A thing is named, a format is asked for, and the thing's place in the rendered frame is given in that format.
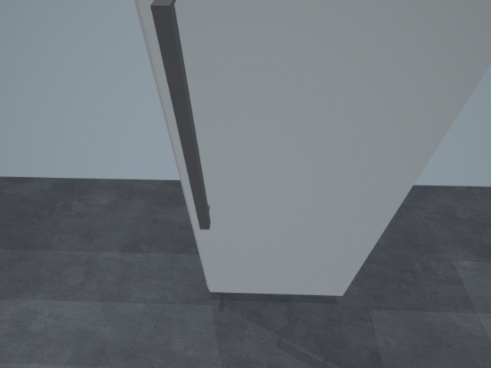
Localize fridge door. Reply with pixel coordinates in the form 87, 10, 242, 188
137, 0, 491, 296

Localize handle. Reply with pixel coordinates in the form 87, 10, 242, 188
150, 0, 211, 229

